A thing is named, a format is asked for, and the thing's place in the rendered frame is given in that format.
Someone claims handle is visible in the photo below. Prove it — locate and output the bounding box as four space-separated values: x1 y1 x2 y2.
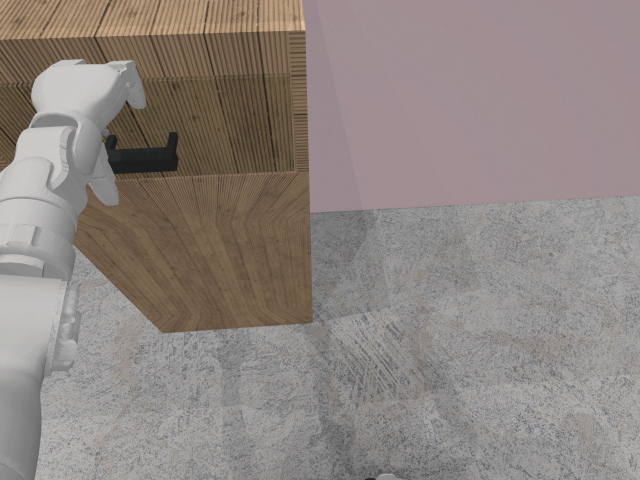
105 132 179 174

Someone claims robot left forearm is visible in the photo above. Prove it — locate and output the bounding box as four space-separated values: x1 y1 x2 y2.
0 107 102 284

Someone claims left robot hand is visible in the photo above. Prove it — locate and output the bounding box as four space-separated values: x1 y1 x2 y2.
31 59 146 206

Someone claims cabinet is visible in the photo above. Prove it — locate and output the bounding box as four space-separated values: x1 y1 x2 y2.
0 0 313 333

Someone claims drawer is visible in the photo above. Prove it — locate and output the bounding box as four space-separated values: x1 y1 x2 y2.
0 73 294 180

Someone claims left robot upper arm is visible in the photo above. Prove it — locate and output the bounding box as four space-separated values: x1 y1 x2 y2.
0 274 82 480

